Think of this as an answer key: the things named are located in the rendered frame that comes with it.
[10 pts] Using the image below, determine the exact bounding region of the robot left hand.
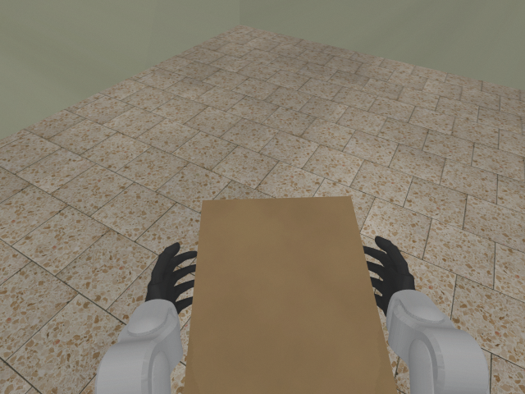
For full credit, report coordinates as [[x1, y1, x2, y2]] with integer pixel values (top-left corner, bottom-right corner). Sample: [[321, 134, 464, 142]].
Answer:
[[145, 242, 197, 314]]

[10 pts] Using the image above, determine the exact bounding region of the left robot forearm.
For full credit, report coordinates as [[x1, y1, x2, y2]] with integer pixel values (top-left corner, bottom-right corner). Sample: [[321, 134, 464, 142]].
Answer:
[[94, 299, 183, 394]]

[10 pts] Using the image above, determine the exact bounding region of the right robot forearm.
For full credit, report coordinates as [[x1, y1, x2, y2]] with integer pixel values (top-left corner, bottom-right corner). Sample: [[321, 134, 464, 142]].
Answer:
[[386, 290, 490, 394]]

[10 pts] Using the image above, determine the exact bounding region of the robot right hand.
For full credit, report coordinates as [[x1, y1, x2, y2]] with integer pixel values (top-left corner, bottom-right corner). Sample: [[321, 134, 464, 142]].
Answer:
[[363, 236, 415, 316]]

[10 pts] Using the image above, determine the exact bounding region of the carton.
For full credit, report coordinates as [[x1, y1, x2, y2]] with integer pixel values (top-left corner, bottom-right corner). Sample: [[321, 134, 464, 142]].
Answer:
[[183, 196, 398, 394]]

